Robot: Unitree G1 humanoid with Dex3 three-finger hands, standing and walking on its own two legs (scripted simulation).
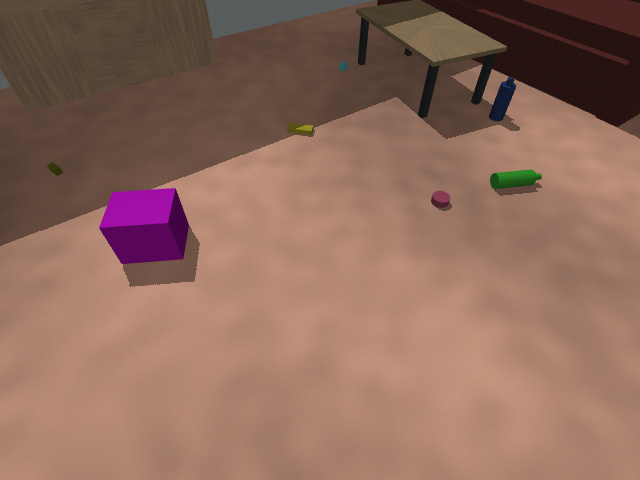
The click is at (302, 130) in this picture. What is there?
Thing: flat box
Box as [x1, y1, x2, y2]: [287, 123, 313, 134]
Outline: 287,127 287,131 304,134 311,134 313,129 312,125 289,123
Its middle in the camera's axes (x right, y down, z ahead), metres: -0.12 -0.65 +2.23
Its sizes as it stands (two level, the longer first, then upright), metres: 0.146 0.061 0.028
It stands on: the floor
